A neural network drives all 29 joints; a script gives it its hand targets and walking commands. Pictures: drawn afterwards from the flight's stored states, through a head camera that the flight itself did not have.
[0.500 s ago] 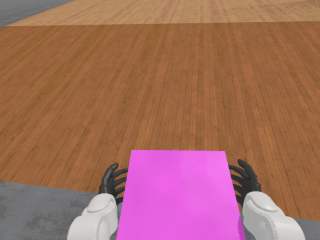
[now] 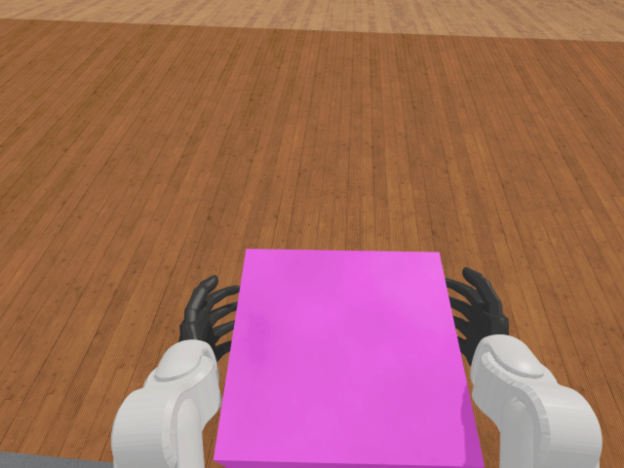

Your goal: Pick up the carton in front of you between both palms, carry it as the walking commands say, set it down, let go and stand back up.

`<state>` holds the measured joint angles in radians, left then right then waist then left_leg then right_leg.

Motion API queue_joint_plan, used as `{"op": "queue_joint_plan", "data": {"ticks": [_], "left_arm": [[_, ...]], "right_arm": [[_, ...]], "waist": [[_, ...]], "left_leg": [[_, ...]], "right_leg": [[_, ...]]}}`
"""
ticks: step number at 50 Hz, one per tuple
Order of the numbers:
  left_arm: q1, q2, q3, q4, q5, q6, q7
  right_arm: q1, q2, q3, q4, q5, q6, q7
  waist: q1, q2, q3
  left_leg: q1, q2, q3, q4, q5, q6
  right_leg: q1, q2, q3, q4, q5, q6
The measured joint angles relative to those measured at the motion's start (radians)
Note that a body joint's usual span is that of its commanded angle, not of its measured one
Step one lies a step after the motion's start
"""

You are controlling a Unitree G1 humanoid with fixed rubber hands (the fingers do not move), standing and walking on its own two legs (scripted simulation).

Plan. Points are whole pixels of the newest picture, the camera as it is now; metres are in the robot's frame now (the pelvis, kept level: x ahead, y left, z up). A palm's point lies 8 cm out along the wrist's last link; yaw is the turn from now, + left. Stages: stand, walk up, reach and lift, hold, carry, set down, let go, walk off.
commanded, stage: carry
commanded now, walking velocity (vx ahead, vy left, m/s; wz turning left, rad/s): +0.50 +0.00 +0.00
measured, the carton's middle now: (338, 378) +0.25 +0.00 +0.04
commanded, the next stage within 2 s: none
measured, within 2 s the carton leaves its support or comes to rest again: neither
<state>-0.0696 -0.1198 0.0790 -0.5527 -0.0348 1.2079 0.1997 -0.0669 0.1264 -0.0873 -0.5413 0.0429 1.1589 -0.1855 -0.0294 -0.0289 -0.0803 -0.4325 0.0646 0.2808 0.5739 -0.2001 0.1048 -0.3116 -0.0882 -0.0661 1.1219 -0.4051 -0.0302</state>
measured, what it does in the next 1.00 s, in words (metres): climbs: right foot, then left foot 0.03 m higher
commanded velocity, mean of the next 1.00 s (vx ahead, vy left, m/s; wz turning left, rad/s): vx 0.46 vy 0.00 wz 0.00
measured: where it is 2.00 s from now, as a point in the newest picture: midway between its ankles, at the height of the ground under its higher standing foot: (301, 304)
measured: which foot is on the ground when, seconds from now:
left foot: down 0.00-0.44, up 0.46-0.78, down 0.80-1.00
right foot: up 0.00-0.40, down 0.42-0.82, up 0.84-1.00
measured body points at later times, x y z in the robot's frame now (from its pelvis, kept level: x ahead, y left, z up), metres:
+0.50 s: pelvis +0.33 -0.01 -0.01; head +0.39 -0.01 +0.44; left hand +0.69 +0.18 +0.11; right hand +0.72 -0.14 +0.11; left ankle +0.13 +0.08 -0.63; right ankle +0.41 -0.07 -0.72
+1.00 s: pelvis +0.67 +0.06 +0.05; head +0.72 +0.06 +0.49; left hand +1.04 +0.19 +0.16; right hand +1.02 -0.12 +0.17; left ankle +0.71 +0.12 -0.68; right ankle +0.64 -0.06 -0.57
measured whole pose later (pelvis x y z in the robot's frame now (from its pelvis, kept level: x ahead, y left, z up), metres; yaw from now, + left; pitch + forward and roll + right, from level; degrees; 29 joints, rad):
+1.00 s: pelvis +0.67 +0.06 +0.05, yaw +0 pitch +4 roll -1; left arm -0.54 -0.14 0.32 -0.20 0.03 1.11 0.23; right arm -0.55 0.13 -0.27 -0.19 0.02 1.09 -0.21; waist -0.09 0.01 0.03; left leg -0.41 -0.02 0.14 0.56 -0.34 0.08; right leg -0.65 0.00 -0.02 1.33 -0.41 -0.06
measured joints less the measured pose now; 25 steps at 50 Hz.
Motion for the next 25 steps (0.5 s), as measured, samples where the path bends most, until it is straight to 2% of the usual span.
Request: {"op": "queue_joint_plan", "data": {"ticks": [4, 9, 15, 19, 20, 22, 25], "left_arm": [[-0.105, -0.014, 0.033, 0.044, 0.006, -0.003, 0.015], [-0.254, -0.007, 0.086, 0.157, 0.025, -0.025, 0.038], [-0.383, -0.002, 0.156, 0.308, 0.045, -0.057, 0.049], [-0.456, -0.002, 0.193, 0.391, 0.053, -0.088, 0.049], [-0.476, -0.002, 0.198, 0.418, 0.055, -0.100, 0.048], [-0.514, -0.010, 0.203, 0.462, 0.064, -0.126, 0.046], [-0.532, -0.019, 0.199, 0.462, 0.050, -0.145, 0.039]], "right_arm": [[-0.092, 0.006, -0.052, 0.029, 0.006, -0.001, -0.001], [-0.241, 0.009, -0.114, 0.148, 0.001, -0.029, -0.003], [-0.377, 0.003, -0.157, 0.305, -0.027, -0.056, -0.009], [-0.452, -0.002, -0.190, 0.381, -0.039, -0.078, -0.020], [-0.465, -0.009, -0.196, 0.395, -0.042, -0.083, -0.024], [-0.484, -0.028, -0.207, 0.414, -0.044, -0.098, -0.026], [-0.504, -0.038, -0.230, 0.423, -0.045, -0.127, -0.030]], "waist": [[-0.007, 0.006, 0.018], [-0.006, 0.013, 0.019], [-0.009, 0.014, 0.016], [-0.008, 0.029, 0.027], [0.000, 0.035, 0.033], [0.038, 0.047, 0.051], [0.092, 0.045, 0.100]], "left_leg": [[0.090, -0.025, 0.001, -0.107, -0.007, -0.001], [0.204, -0.047, -0.012, -0.206, -0.040, -0.010], [0.345, -0.060, -0.040, -0.254, -0.132, -0.041], [0.427, -0.056, -0.062, -0.231, -0.232, -0.074], [0.432, -0.046, -0.069, -0.177, -0.268, -0.081], [0.360, -0.009, -0.090, 0.084, -0.286, -0.078], [0.112, -0.042, -0.231, 0.605, -0.273, -0.065]], "right_leg": [[-0.209, -0.012, 0.004, 0.045, 0.131, -0.029], [-0.369, -0.020, 0.002, -0.062, 0.235, -0.018], [-0.434, -0.007, -0.032, -0.233, 0.297, -0.023], [-0.382, 0.034, -0.083, -0.394, 0.274, -0.057], [-0.344, 0.055, -0.095, -0.444, 0.266, -0.067], [-0.276, 0.083, -0.101, -0.471, 0.114, -0.076], [-0.256, 0.100, -0.096, -0.429, 0.056, -0.077]]}}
